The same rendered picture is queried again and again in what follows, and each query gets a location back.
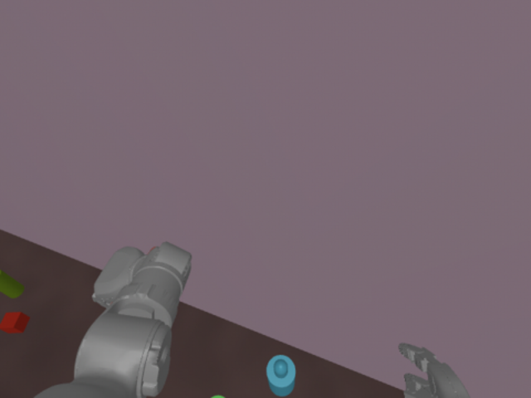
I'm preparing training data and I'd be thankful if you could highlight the right robot hand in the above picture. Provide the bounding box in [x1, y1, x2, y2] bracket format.
[399, 343, 470, 398]

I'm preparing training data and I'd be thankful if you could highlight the left robot arm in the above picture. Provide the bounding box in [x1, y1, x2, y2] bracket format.
[33, 241, 192, 398]

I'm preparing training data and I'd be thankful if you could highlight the left robot hand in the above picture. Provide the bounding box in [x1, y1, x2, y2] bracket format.
[92, 246, 179, 308]

